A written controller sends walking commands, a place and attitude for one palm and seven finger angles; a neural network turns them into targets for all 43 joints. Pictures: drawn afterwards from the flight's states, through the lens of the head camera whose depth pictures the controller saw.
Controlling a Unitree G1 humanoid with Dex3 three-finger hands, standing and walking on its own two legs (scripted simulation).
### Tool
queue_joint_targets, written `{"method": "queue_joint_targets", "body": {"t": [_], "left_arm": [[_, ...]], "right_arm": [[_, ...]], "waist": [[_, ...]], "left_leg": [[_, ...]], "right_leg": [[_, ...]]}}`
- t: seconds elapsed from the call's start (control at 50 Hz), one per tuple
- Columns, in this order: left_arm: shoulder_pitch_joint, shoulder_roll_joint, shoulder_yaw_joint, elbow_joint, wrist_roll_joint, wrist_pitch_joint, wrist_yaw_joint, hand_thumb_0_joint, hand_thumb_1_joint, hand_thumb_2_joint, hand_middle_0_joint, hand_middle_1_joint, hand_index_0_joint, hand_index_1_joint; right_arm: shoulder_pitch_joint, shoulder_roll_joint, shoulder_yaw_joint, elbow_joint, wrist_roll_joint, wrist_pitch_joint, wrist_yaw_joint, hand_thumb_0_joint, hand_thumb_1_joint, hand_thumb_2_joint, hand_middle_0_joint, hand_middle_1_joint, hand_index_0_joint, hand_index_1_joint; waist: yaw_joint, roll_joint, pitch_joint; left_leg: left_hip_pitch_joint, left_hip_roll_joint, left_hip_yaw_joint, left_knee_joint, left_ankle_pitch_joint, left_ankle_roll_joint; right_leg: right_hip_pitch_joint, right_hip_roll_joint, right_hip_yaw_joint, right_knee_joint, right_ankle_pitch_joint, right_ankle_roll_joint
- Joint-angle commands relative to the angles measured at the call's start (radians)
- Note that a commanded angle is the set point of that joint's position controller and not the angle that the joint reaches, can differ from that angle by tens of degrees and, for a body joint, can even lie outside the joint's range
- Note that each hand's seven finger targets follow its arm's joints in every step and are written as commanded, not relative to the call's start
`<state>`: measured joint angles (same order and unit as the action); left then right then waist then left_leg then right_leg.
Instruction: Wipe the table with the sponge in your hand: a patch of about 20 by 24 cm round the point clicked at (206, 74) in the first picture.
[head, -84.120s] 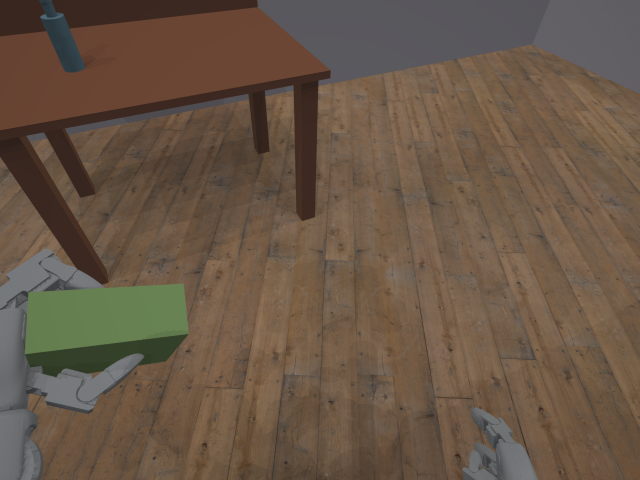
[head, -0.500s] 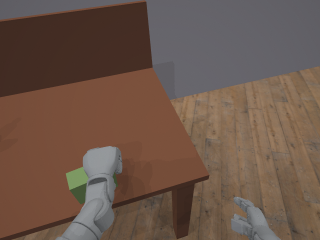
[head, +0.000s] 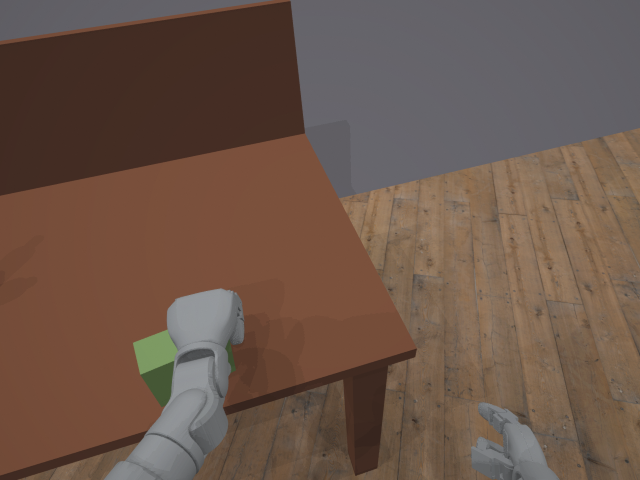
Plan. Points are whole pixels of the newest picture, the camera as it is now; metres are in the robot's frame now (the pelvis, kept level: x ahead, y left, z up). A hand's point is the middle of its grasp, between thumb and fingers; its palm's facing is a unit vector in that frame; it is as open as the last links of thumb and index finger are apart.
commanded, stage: slide across to the third lane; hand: left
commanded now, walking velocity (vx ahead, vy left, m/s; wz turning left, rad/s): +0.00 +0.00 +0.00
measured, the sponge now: (191, 365) +0.27 +0.24 -0.03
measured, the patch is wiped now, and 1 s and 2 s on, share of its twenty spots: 1.00 1.00 1.00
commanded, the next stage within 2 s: wipe forward along the third lane in 0.12 s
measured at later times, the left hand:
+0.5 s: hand (216, 335) +0.30 +0.20 +0.01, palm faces -0.04 -0.07 -1.00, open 6.9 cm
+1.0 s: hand (220, 307) +0.35 +0.22 +0.00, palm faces -0.11 +0.01 -0.99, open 7.5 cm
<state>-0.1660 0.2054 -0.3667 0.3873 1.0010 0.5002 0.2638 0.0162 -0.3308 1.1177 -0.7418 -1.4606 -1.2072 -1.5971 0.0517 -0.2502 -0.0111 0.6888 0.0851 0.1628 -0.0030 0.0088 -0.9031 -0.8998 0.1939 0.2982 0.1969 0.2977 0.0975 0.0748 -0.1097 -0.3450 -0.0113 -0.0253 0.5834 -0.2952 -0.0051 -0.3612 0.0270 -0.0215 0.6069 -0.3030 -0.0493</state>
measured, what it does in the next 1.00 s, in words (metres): stands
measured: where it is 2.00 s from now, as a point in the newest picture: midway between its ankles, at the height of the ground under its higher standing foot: outside the picture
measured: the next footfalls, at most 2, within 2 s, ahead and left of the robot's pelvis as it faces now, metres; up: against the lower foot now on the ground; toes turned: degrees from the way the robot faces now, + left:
none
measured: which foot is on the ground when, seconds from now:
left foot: down 0.00-1.00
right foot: down 0.00-1.00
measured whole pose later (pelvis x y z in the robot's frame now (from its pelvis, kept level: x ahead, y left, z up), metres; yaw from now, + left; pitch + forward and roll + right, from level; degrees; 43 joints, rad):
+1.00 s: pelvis -0.02 +0.00 -0.01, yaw -1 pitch +9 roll +1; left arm -0.52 0.25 -0.23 0.83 0.99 0.40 0.30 0.01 -0.55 1.21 -0.83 -1.44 -1.21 -1.60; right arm 0.16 -0.26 -0.01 0.73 0.07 0.15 -0.06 0.01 -0.90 -0.90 0.20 0.30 0.20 0.30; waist 0.02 0.06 -0.14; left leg -0.55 0.00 -0.02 0.68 -0.29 -0.01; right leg -0.56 0.04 -0.02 0.69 -0.29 -0.05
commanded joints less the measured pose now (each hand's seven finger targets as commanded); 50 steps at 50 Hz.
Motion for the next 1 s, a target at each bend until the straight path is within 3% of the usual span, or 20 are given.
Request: {"method": "queue_joint_targets", "body": {"t": [0.0, 0.08, 0.16, 0.22, 0.26, 0.32, 0.36, 0.42, 0.46, 0.52, 0.56, 0.62, 0.66, 0.68, 0.72, 0.76, 0.84, 0.86, 0.92, 0.98], "left_arm": [[-0.147, -0.034, -0.016, -0.084, -0.024, -0.045, 0.0, 0.0, 0.1, 1.3, -1.2, -1.6, -1.2, -1.6], [-0.145, -0.051, -0.037, -0.107, -0.026, -0.042, -0.001, 0.0, 0.1, 1.3, -1.2, -1.6, -1.2, -1.6], [-0.123, 0.016, 0.034, -0.107, -0.022, -0.035, 0.0, 0.0, 0.1, 1.3, -1.2, -1.6, -1.2, -1.6], [-0.142, -0.036, -0.025, -0.117, -0.02, -0.032, -0.003, 0.0, 0.1, 1.3, -1.2, -1.6, -1.2, -1.6], [-0.129, 0.03, 0.049, -0.085, -0.014, -0.025, 0.001, 0.0, 0.1, 1.3, -1.2, -1.6, -1.2, -1.6], [-0.203, -0.019, -0.005, -0.053, 0.0, -0.02, 0.0, 0.0, 0.1, 1.3, -1.2, -1.6, -1.2, -1.6], [-0.203, 0.055, 0.075, -0.036, 0.009, -0.025, 0.006, 0.0, 0.1, 1.3, -1.2, -1.6, -1.2, -1.6], [-0.225, 0.005, 0.03, 0.009, 0.015, -0.027, 0.008, 0.0, 0.1, 1.3, -1.2, -1.6, -1.2, -1.6], [-0.265, 0.061, 0.09, 0.047, 0.019, -0.029, 0.013, 0.0, 0.1, 1.3, -1.2, -1.6, -1.2, -1.6], [-0.315, 0.031, 0.058, 0.079, 0.026, -0.035, 0.02, 0.0, 0.1, 1.3, -1.2, -1.6, -1.2, -1.6], [-0.336, 0.107, 0.133, 0.144, 0.03, -0.034, 0.027, 0.0, 0.1, 1.3, -1.2, -1.6, -1.2, -1.6], [-0.408, 0.047, 0.078, 0.177, 0.028, -0.044, 0.037, 0.0, 0.1, 1.3, -1.2, -1.6, -1.2, -1.6], [-0.402, 0.139, 0.17, 0.235, 0.024, -0.047, 0.044, 0.0, 0.1, 1.3, -1.2, -1.6, -1.2, -1.6], [-0.448, 0.087, 0.11, 0.251, 0.021, -0.051, 0.043, 0.0, 0.1, 1.3, -1.2, -1.6, -1.2, -1.6], [-0.506, 0.11, 0.124, 0.293, 0.018, -0.066, 0.05, 0.0, 0.1, 1.3, -1.2, -1.6, -1.2, -1.6], [-0.508, 0.198, 0.208, 0.334, 0.018, -0.077, 0.06, 0.0, 0.1, 1.3, -1.2, -1.6, -1.2, -1.6], [-0.534, 0.122, 0.142, 0.385, 0.002, -0.092, 0.061, 0.0, 0.1, 1.3, -1.2, -1.6, -1.2, -1.6], [-0.508, 0.173, 0.201, 0.404, -0.001, -0.089, 0.064, 0.0, 0.1, 1.3, -1.2, -1.6, -1.2, -1.6], [-0.576, 0.133, 0.154, 0.416, -0.009, -0.111, 0.066, 0.0, 0.1, 1.3, -1.2, -1.6, -1.2, -1.6], [-0.591, 0.198, 0.21, 0.452, -0.011, -0.136, 0.074, 0.0, 0.1, 1.3, -1.2, -1.6, -1.2, -1.6]], "right_arm": [[-0.206, -0.09, -0.028, -0.169, 0.002, -0.053, -0.002, 0.0, -0.9, -0.9, 0.2, 0.3, 0.2, 0.3], [-0.214, -0.09, -0.026, -0.176, 0.001, -0.048, 0.003, 0.0, -0.9, -0.9, 0.2, 0.3, 0.2, 0.3], [-0.221, -0.097, -0.029, -0.174, -0.001, -0.045, 0.002, 0.0, -0.9, -0.9, 0.2, 0.3, 0.2, 0.3], [-0.217, -0.089, -0.026, -0.177, 0.002, -0.042, 0.006, 0.0, -0.9, -0.9, 0.2, 0.3, 0.2, 0.3], [-0.213, -0.1, -0.025, -0.169, -0.002, -0.04, 0.0, 0.0, -0.9, -0.9, 0.2, 0.3, 0.2, 0.3], [-0.202, -0.094, -0.02, -0.163, -0.001, -0.038, -0.007, 0.0, -0.9, -0.9, 0.2, 0.3, 0.2, 0.3], [-0.198, -0.102, -0.023, -0.156, -0.003, -0.041, -0.013, 0.0, -0.9, -0.9, 0.2, 0.3, 0.2, 0.3], [-0.184, -0.097, -0.021, -0.152, -0.003, -0.041, -0.018, 0.0, -0.9, -0.9, 0.2, 0.3, 0.2, 0.3], [-0.179, -0.104, -0.019, -0.142, -0.005, -0.042, -0.027, 0.0, -0.9, -0.9, 0.2, 0.3, 0.2, 0.3], [-0.163, -0.101, -0.018, -0.143, -0.005, -0.044, -0.037, 0.0, -0.9, -0.9, 0.2, 0.3, 0.2, 0.3], [-0.157, -0.111, -0.017, -0.127, -0.008, -0.044, -0.046, 0.0, -0.9, -0.9, 0.2, 0.3, 0.2, 0.3], [-0.136, -0.101, -0.017, -0.128, -0.006, -0.049, -0.051, 0.0, -0.9, -0.9, 0.2, 0.3, 0.2, 0.3], [-0.129, -0.113, -0.016, -0.117, -0.01, -0.05, -0.061, 0.0, -0.9, -0.9, 0.2, 0.3, 0.2, 0.3], [-0.12, -0.105, -0.012, -0.12, -0.008, -0.049, -0.065, 0.0, -0.9, -0.9, 0.2, 0.3, 0.2, 0.3], [-0.101, -0.108, -0.014, -0.115, -0.008, -0.055, -0.071, 0.0, -0.9, -0.9, 0.2, 0.3, 0.2, 0.3], [-0.089, -0.117, -0.016, -0.106, -0.014, -0.059, -0.074, 0.0, -0.9, -0.9, 0.2, 0.3, 0.2, 0.3], [-0.055, -0.109, -0.02, -0.108, -0.009, -0.063, -0.069, 0.0, -0.9, -0.9, 0.2, 0.3, 0.2, 0.3], [-0.053, -0.116, -0.023, -0.107, -0.013, -0.063, -0.067, 0.0, -0.9, -0.9, 0.2, 0.3, 0.2, 0.3], [-0.028, -0.113, -0.025, -0.104, -0.01, -0.067, -0.067, 0.0, -0.9, -0.9, 0.2, 0.3, 0.2, 0.3], [-0.005, -0.122, -0.026, -0.091, -0.014, -0.07, -0.07, 0.0, -0.9, -0.9, 0.2, 0.3, 0.2, 0.3]], "waist": [[-0.04, -0.204, -0.12], [-0.045, -0.196, -0.117], [-0.03, -0.197, -0.11], [-0.047, -0.183, -0.094], [-0.034, -0.201, -0.102], [-0.057, -0.198, -0.076], [-0.041, -0.188, -0.097], [-0.056, -0.193, -0.093], [-0.052, -0.201, -0.088], [-0.066, -0.182, -0.095], [-0.06, -0.197, -0.083], [-0.083, -0.179, -0.097], [-0.066, -0.201, -0.107], [-0.093, -0.211, -0.095], [-0.106, -0.21, -0.074], [-0.083, -0.188, -0.108], [-0.104, -0.187, -0.137], [-0.082, -0.181, -0.162], [-0.118, -0.211, -0.15], [-0.117, -0.234, -0.156]], "left_leg": [[0.032, -0.022, 0.012, -0.058, 0.101, 0.049], [0.032, -0.022, 0.012, -0.059, 0.11, 0.05], [0.028, -0.021, 0.006, -0.064, 0.108, 0.047], [0.033, -0.021, 0.011, -0.06, 0.115, 0.048], [0.018, -0.021, 0.006, -0.063, 0.114, 0.045], [0.006, -0.022, 0.013, -0.06, 0.087, 0.044], [0.0, -0.022, 0.008, -0.062, 0.08, 0.041], [-0.012, -0.026, 0.018, -0.049, 0.076, 0.041], [-0.032, -0.022, 0.009, -0.057, 0.041, 0.038], [-0.046, -0.026, 0.018, -0.047, 0.016, 0.038], [-0.076, -0.025, 0.011, -0.047, -0.015, 0.036], [-0.083, -0.026, 0.022, -0.034, -0.033, 0.037], [-0.113, -0.024, 0.015, -0.035, -0.054, 0.034], [-0.125, -0.028, 0.027, -0.026, -0.072, 0.037], [-0.152, -0.026, 0.029, -0.015, -0.098, 0.036], [-0.173, -0.024, 0.024, -0.012, -0.097, 0.034], [-0.177, -0.018, 0.034, 0.004, -0.085, 0.036], [-0.182, -0.016, 0.028, 0.0, -0.073, 0.035], [-0.195, -0.014, 0.035, 0.014, -0.079, 0.04], [-0.226, -0.013, 0.033, 0.023, -0.075, 0.044]], "right_leg": [[0.072, -0.003, 0.059, -0.121, 0.173, -0.018], [0.08, -0.005, 0.064, -0.118, 0.197, -0.018], [0.083, 0.0, 0.081, -0.129, 0.191, -0.022], [0.068, -0.003, 0.059, -0.117, 0.201, -0.02], [0.077, 0.003, 0.078, -0.121, 0.211, -0.023], [0.042, -0.002, 0.057, -0.115, 0.177, -0.017], [0.044, 0.004, 0.076, -0.118, 0.159, -0.024], [0.029, -0.002, 0.061, -0.109, 0.168, -0.018], [0.008, 0.005, 0.075, -0.118, 0.109, -0.023], [-0.012, -0.002, 0.054, -0.109, 0.069, -0.015], [-0.033, 0.002, 0.074, -0.119, 0.022, -0.017], [-0.053, -0.005, 0.054, -0.108, -0.001, -0.01], [-0.057, -0.001, 0.073, -0.117, -0.037, -0.012], [-0.067, -0.01, 0.064, -0.117, -0.061, 0.0], [-0.101, -0.013, 0.066, -0.117, -0.106, 0.006], [-0.09, -0.01, 0.084, -0.114, -0.113, -0.001], [-0.091, -0.015, 0.07, -0.104, -0.077, 0.008], [-0.074, -0.01, 0.078, -0.103, -0.06, 0.002], [-0.091, -0.016, 0.07, -0.104, -0.058, 0.014], [-0.075, -0.02, 0.079, -0.097, -0.037, 0.016]]}}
